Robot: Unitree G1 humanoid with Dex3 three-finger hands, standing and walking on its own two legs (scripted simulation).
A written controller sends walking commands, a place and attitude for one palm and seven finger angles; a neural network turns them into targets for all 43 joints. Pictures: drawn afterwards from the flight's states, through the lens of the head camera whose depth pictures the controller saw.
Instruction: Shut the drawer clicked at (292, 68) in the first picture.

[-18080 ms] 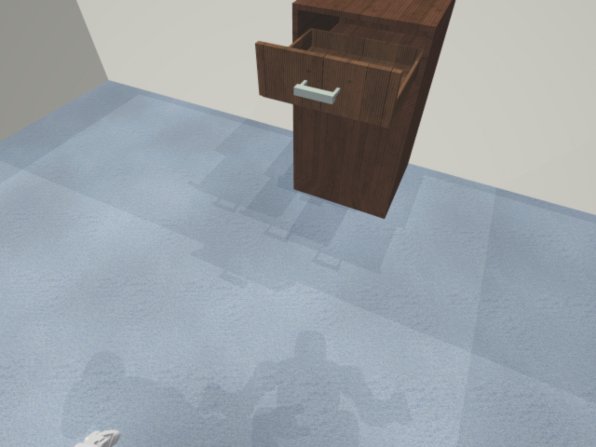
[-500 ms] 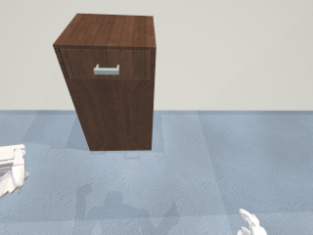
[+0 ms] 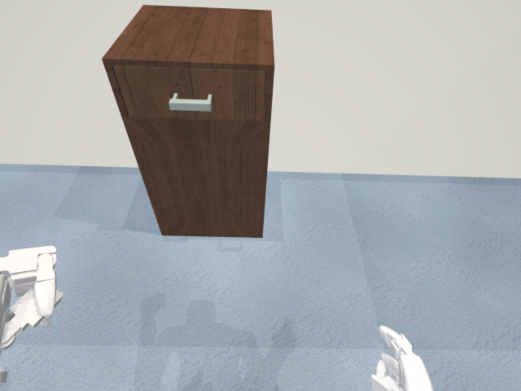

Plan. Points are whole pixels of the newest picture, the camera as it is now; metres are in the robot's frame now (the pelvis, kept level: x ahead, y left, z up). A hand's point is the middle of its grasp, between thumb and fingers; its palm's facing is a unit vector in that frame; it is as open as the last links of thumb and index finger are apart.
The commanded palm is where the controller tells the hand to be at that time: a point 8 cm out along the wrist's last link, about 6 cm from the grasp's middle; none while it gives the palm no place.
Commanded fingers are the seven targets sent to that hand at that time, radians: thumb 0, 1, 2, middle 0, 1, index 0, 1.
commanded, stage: stop stepping back and stand still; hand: left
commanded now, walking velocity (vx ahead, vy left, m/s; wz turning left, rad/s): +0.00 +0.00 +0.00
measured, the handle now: (191, 101) +0.87 +0.25 -0.03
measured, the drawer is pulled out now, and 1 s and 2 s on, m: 0.00 0.00 0.00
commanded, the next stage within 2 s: let the arm hang, fingers relaxed in 0.34 s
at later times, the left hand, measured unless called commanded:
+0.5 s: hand (63, 296) +0.21 +0.26 +0.10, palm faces +0.22 -0.83 -0.51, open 3.2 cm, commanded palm none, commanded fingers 0.00 0.90 0.90 -1.24 -1.43 -1.24 -1.43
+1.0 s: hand out of the picture -0.07 +0.23 -0.17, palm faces +0.02 -0.97 -0.26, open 5.1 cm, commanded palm none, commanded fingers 0.00 0.90 0.90 -0.24 -0.34 -0.24 -0.34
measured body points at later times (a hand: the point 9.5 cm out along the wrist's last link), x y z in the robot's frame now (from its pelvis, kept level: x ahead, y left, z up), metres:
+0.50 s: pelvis +0.00 +0.02 +0.00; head +0.02 +0.01 +0.45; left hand +0.19 +0.30 +0.13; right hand +0.18 -0.22 -0.09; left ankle +0.06 +0.11 -0.74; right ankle -0.03 -0.12 -0.74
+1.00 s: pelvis -0.01 +0.02 +0.00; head +0.01 +0.02 +0.45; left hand -0.07 +0.28 -0.15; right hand +0.00 -0.23 -0.15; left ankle +0.06 +0.11 -0.74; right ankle -0.03 -0.12 -0.74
